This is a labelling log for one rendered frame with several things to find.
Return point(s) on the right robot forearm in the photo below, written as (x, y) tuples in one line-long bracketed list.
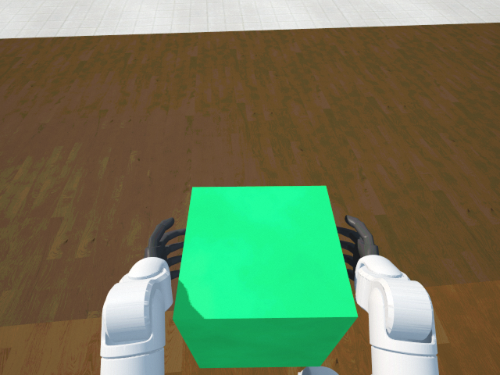
[(401, 319)]

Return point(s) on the right robot hand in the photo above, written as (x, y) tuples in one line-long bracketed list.
[(364, 244)]

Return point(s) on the left robot hand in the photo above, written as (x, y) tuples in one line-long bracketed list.
[(157, 241)]

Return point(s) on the left robot forearm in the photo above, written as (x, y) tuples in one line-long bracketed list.
[(133, 320)]

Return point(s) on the carton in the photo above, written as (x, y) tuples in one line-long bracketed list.
[(263, 281)]

